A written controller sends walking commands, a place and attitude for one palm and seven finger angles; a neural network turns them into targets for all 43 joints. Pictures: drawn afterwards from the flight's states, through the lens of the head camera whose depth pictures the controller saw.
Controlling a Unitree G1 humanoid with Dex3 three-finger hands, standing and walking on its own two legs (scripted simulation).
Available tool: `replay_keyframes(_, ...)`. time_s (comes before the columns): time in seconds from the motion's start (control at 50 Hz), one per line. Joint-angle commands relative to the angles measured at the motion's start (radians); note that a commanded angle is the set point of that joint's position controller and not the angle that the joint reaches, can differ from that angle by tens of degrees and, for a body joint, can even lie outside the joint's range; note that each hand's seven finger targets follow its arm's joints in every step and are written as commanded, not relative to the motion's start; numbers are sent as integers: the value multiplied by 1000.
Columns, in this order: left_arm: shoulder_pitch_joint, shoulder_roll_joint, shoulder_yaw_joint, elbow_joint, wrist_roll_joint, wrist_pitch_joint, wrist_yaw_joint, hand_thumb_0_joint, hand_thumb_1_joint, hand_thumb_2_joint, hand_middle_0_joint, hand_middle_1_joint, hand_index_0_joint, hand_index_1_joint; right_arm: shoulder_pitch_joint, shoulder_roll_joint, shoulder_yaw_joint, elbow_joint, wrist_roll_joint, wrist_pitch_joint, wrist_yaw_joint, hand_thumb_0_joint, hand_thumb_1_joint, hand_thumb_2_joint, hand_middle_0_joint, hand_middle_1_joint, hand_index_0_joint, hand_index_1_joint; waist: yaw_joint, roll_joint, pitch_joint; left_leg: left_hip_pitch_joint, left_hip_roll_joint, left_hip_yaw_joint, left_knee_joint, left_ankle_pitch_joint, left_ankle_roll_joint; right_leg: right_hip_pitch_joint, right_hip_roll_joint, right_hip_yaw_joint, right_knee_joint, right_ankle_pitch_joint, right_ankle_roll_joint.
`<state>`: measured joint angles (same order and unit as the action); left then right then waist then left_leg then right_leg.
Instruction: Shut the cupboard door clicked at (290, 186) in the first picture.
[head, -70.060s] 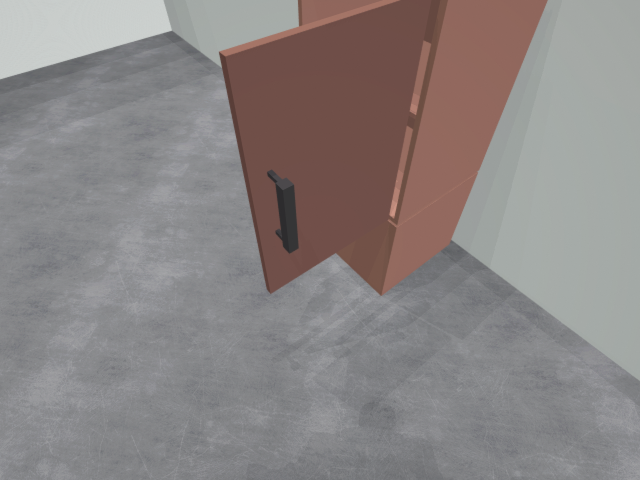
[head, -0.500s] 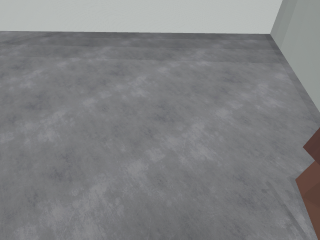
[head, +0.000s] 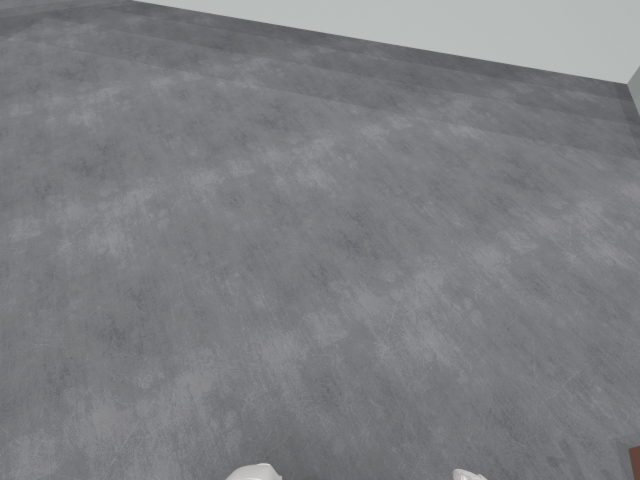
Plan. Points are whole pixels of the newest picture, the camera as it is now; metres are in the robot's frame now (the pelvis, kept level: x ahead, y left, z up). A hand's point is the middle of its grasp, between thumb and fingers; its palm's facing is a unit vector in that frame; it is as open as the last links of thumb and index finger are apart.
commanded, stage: turn to face it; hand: left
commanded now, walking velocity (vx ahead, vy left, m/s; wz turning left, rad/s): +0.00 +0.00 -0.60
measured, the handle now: out of the picture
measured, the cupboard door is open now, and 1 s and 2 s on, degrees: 21 21 21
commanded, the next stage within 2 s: none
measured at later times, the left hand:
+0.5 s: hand (205, 479) +0.13 +0.17 -0.14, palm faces -0.22 -0.93 -0.29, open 7.4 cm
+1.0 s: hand (290, 368) +0.29 +0.08 -0.14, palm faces -0.57 -0.78 -0.24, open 7.4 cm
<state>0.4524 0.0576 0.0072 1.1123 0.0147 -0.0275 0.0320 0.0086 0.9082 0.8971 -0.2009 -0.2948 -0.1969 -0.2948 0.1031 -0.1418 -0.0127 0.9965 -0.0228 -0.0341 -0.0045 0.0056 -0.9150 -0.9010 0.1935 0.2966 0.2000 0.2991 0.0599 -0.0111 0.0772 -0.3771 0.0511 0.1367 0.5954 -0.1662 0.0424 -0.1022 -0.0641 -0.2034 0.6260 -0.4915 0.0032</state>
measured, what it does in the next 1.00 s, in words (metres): steps on the spot, turning right: right foot, then left foot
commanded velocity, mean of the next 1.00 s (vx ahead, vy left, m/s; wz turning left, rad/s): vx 0.00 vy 0.00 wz -0.60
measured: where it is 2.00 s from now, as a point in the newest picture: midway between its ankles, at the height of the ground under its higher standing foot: outside the picture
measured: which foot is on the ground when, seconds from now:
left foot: down 0.00-0.32, up 0.34-0.64, down 0.66-1.00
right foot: up 0.00-0.30, down 0.32-0.66, up 0.68-1.00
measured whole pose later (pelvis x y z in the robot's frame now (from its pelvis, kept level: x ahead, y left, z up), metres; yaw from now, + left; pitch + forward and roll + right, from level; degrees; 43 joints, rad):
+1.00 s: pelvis +0.07 -0.02 +0.01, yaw -36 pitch +1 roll -1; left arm 0.11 0.25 0.08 0.85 0.02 0.08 -0.04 0.01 0.91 0.90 -0.20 -0.29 -0.19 -0.29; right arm 0.25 -0.22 -0.03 0.91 -0.03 0.02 -0.02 0.01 -0.90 -0.90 0.20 0.30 0.21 0.30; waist -0.02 0.02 0.10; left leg -0.20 0.15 0.21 0.57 -0.37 -0.04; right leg -0.35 -0.02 -0.07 0.72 -0.38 0.02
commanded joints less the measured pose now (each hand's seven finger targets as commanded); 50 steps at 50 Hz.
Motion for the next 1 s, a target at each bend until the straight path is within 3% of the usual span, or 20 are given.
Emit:
replay_keyframes(0.0,-11,112,40,-95,3,29,10,0,900,900,-200,-300,-200,-300,218,-208,-40,14,-4,12,-48,0,-900,-900,200,300,200,300,-107,205,-146,318,408,-296,-211,530,200,-334,6,160,437,-209,-2)
replay_keyframes(0.02,-51,118,50,-103,7,37,0,0,900,900,-200,-300,-200,-300,157,-189,-39,-8,-6,17,-51,0,-900,-900,200,300,200,300,-95,202,-65,229,395,-271,-236,405,183,-363,-16,171,464,-161,0)
replay_keyframes(0.12,-41,113,83,-133,14,74,-31,0,900,900,-200,-300,-200,-300,35,-198,-55,-65,-12,39,-41,0,-900,-900,200,300,200,300,-38,145,-74,45,334,-130,-301,-77,102,-257,5,121,342,1,10)
replay_keyframes(0.24,-33,159,109,-190,20,74,-44,0,900,900,-200,-300,-200,-300,-33,-216,-84,-115,-9,64,-25,0,-900,-900,200,300,200,300,7,131,-58,-50,297,-26,-164,-315,27,-129,45,79,56,200,6)
replay_keyframes(0.26,-13,194,115,-193,23,69,-43,0,900,900,-200,-300,-200,-300,-47,-199,-81,-126,-5,66,-21,0,-900,-900,200,300,200,300,28,54,-50,-85,240,25,-51,-320,-7,-99,27,137,-48,242,-11)
replay_keyframes(0.28,-9,288,128,-207,32,56,-35,0,900,900,-200,-300,-200,-300,-44,-140,-74,-153,2,70,-15,0,-900,-900,200,300,200,300,45,-236,-35,-160,97,108,215,-403,-73,-110,-135,447,-273,251,-81)
replay_keyframes(0.3,-22,370,132,-222,26,48,-25,0,900,900,-200,-300,-200,-300,-86,-116,-63,-201,3,72,-10,0,-900,-900,200,300,200,300,62,-363,-2,-265,-5,13,464,-496,-91,-150,-301,720,-405,415,-189)
replay_keyframes(0.32,-47,392,131,-238,20,48,-18,0,900,900,-200,-300,-200,-300,-70,-143,-66,-207,2,81,-8,0,-900,-900,200,300,200,300,30,-240,-8,-245,20,-99,562,-445,-84,-193,-333,720,-419,307,-233)
replay_keyframes(0.36,-164,352,132,-265,23,44,-6,0,900,900,-200,-300,-200,-300,-65,-153,-72,-198,3,70,-9,0,-900,-900,200,300,200,300,-13,-227,-31,-311,36,-154,598,-315,-86,-133,-260,671,-357,316,-227)
replay_keyframes(0.42,-199,326,117,-280,20,39,-10,0,900,900,-200,-300,-200,-300,-4,-147,-64,-170,8,59,-8,0,-900,-900,200,300,200,300,-41,-116,-138,-187,16,-123,457,-248,-105,-48,-169,480,-252,597,-185)
replay_keyframes(0.54,-170,369,124,-265,18,51,-18,0,900,900,-200,-300,-200,-300,9,-142,-49,-184,18,49,-21,0,-900,-900,200,300,200,300,-20,-137,-154,-58,-34,-101,130,-252,-108,-6,-147,528,-197,734,-188)
replay_keyframes(0.6,-246,348,119,-276,6,63,-21,0,900,900,-200,-300,-200,-300,126,-173,-50,-148,21,36,-30,0,-900,-900,200,300,200,300,-85,-122,-159,192,-27,-109,-166,-45,-99,-168,-77,510,-123,608,-104)
replay_keyframes(0.62,-240,299,108,-292,-1,67,-26,0,900,900,-200,-300,-200,-300,146,-235,-61,-144,15,26,-32,0,-900,-900,200,300,200,300,-83,42,-178,313,110,-247,-272,9,-62,-296,21,436,-31,413,-48)
replay_keyframes(0.64,-232,249,95,-316,-8,67,-37,0,900,900,-200,-300,-200,-300,171,-329,-76,-153,0,20,-37,0,-900,-900,200,300,200,300,-87,323,-175,386,360,-472,-309,221,47,-461,129,286,186,-25,10)
replay_keyframes(0.66,-277,283,96,-328,3,70,-38,0,900,900,-200,-300,-200,-300,196,-339,-76,-151,-8,28,-42,0,-900,-900,200,300,200,300,-110,261,-140,307,442,-495,-296,310,134,-455,101,265,393,-145,20)
replay_keyframes(0.68,-270,290,101,-325,10,73,-45,0,900,900,-200,-300,-200,-300,166,-310,-65,-161,-12,28,-44,0,-900,-900,200,300,200,300,-83,169,-119,249,406,-431,-294,321,145,-446,79,275,493,-90,29)
replay_keyframes(0.76,-284,261,99,-309,7,87,-66,0,900,900,-200,-300,-200,-300,108,-253,-51,-172,-14,26,-50,0,-900,-900,200,300,200,300,-54,214,-86,291,266,-175,-220,532,86,-466,51,213,496,14,54)
replay_keyframes(0.92,-359,236,84,-347,6,78,-73,0,900,900,-200,-300,-200,-300,179,-288,-82,-136,-11,34,-31,0,-900,-900,200,300,200,300,-97,249,-108,307,296,-66,-143,497,63,-278,69,104,118,85,20)
replay_keyframes(0.96,-295,254,91,-333,6,72,-71,0,900,900,-200,-300,-200,-300,144,-297,-86,-143,-6,36,-28,0,-900,-900,200,300,200,300,-53,219,-128,251,289,-30,-60,421,20,-145,70,105,-49,221,2)
replay_keyframes(0.98,-208,293,100,-308,10,62,-67,0,900,900,-200,-300,-200,-300,123,-292,-88,-153,3,36,-24,0,-900,-900,200,300,200,300,-4,125,-168,179,247,14,79,329,-27,2,43,140,-188,381,-14)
